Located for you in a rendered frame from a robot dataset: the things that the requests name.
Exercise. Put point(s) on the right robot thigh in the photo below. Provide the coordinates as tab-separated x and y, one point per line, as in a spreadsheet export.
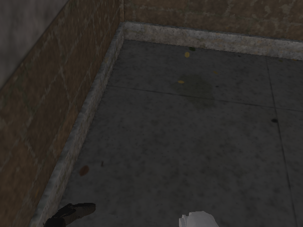
197	219

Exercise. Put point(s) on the robot left hand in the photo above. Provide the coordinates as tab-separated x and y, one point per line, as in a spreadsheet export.
69	213

